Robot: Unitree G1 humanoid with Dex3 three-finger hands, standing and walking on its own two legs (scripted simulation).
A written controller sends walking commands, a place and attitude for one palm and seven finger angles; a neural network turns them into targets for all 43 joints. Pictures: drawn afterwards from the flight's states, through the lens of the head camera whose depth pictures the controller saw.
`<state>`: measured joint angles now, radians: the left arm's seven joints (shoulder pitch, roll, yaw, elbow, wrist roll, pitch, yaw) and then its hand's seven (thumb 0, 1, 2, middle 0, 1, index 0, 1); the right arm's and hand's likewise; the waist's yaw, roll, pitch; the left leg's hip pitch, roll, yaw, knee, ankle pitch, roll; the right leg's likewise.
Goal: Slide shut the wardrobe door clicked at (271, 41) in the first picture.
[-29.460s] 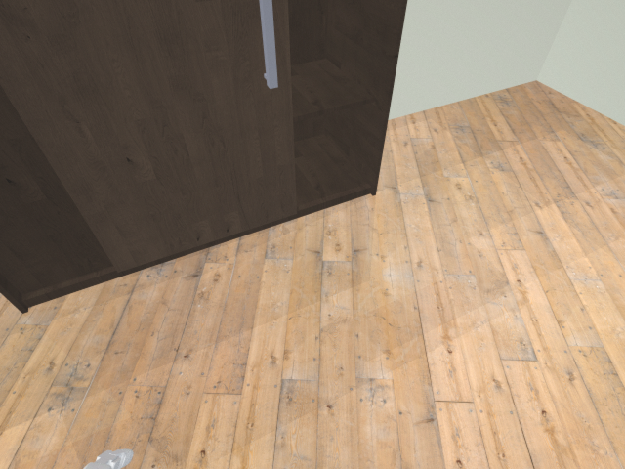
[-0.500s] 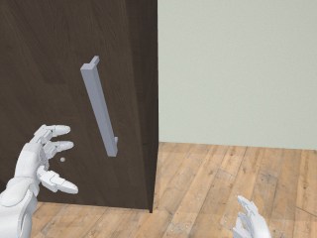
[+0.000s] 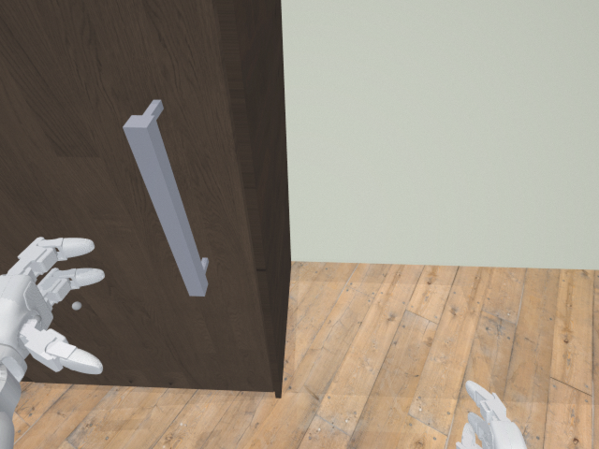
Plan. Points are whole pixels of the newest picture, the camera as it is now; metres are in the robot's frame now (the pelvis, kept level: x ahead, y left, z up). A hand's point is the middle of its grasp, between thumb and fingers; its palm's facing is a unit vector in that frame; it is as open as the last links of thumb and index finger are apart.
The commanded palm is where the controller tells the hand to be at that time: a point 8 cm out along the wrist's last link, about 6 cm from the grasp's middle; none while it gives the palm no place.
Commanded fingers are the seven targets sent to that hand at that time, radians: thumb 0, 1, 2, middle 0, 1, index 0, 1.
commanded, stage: draw the hand back to the body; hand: left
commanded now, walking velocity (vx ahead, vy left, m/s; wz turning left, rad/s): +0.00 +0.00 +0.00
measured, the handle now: (180, 212) +0.41 +0.22 +0.11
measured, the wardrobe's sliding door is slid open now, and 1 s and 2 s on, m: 0.00 0.00 0.00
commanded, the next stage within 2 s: step back with the hand held close in 1.62 s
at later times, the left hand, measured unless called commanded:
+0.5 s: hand (46, 318) +0.21 +0.29 +0.14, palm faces +0.08 -1.00 -0.05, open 14.7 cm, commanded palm +0.17 +0.34 +0.15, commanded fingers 0.00 -0.41 0.27 -0.25 -1.07 -0.25 -1.07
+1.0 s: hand (23, 304) +0.21 +0.30 +0.17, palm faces +0.39 -0.85 -0.36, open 11.2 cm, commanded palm +0.15 +0.34 +0.18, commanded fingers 0.00 0.50 0.71 -0.21 -0.53 -0.21 -0.53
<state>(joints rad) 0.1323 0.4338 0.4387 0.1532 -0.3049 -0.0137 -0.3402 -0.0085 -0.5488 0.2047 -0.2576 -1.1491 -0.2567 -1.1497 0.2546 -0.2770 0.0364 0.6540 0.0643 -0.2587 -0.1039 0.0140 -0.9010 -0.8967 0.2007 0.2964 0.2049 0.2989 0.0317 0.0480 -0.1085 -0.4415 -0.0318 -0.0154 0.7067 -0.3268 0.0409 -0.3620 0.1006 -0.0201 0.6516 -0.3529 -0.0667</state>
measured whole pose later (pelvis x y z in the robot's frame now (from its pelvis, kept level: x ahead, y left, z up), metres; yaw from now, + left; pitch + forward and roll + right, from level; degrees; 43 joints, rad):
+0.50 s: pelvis -0.01 +0.05 +0.00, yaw +2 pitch +0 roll -3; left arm 0.23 0.35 0.32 -0.18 -0.34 0.08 -0.31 -0.01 -0.55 0.21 -0.26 -1.15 -0.25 -1.15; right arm 0.22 -0.23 0.09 0.63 0.06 -0.31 -0.09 0.01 -0.90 -0.90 0.20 0.30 0.21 0.30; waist 0.06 0.04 -0.09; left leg -0.35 -0.09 -0.01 0.65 -0.30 0.10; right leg -0.26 0.04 -0.02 0.59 -0.33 0.00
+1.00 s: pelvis +0.01 +0.05 +0.02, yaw +0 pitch -3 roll -2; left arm 0.42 0.37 0.29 -0.36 -0.08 -0.06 0.09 0.00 0.15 0.54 -0.24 -0.74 -0.24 -0.74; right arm 0.24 -0.24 0.03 0.65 0.01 -0.14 -0.05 0.01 -0.90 -0.90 0.20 0.30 0.21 0.30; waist 0.05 0.05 -0.02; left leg -0.18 -0.09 0.02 0.49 -0.25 0.09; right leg -0.11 0.04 0.02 0.45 -0.28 -0.01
